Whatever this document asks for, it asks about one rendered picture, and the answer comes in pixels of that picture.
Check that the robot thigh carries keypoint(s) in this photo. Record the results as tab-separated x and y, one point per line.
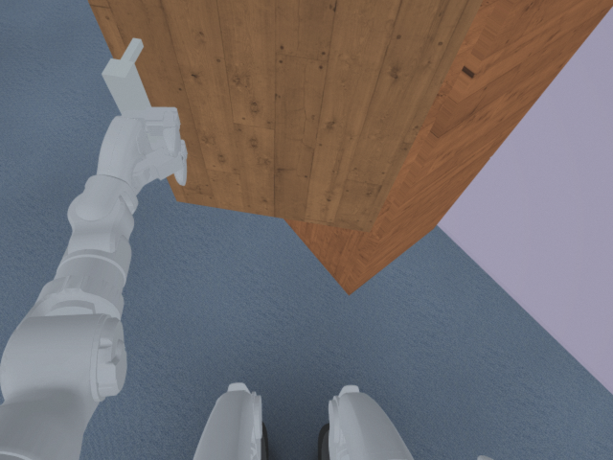
234	423
359	423

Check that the robot left upper arm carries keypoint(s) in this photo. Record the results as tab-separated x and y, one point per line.
58	370

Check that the left robot forearm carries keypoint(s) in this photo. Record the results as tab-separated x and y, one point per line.
92	273

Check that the handle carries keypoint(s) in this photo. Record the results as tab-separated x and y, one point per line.
124	83

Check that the cupboard door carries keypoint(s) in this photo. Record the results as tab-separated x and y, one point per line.
292	109

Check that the left robot thigh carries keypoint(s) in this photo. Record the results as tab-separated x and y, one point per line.
234	423

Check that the robot left hand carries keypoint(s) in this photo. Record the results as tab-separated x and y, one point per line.
126	152

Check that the right robot thigh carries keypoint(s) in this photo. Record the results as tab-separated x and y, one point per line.
359	423

